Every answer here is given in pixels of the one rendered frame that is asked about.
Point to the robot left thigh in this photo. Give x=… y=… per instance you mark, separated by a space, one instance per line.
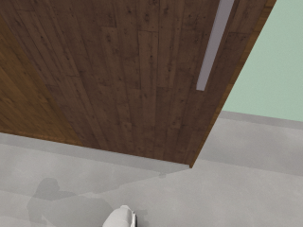
x=121 y=217

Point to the wardrobe door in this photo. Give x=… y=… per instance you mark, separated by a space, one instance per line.
x=25 y=102
x=124 y=72

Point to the robot left shin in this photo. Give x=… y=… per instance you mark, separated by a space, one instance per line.
x=125 y=206

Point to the handle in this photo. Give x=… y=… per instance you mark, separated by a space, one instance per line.
x=216 y=34

